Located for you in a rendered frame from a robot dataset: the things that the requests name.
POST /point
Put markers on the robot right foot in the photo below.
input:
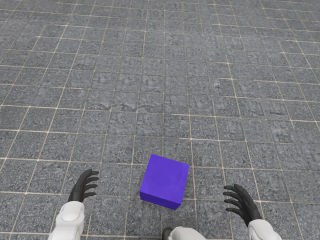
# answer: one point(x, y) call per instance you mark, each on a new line
point(166, 233)

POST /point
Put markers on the carton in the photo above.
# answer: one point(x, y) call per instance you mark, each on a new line
point(164, 182)

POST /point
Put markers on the left robot forearm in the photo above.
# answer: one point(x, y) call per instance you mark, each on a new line
point(69, 223)

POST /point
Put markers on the right robot hand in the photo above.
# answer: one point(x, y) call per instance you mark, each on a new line
point(248, 211)

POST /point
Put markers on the robot right thigh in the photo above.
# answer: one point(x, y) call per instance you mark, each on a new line
point(186, 233)

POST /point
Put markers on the right robot forearm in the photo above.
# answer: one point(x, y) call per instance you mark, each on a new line
point(260, 229)

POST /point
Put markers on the left robot hand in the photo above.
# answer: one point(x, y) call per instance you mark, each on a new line
point(78, 192)

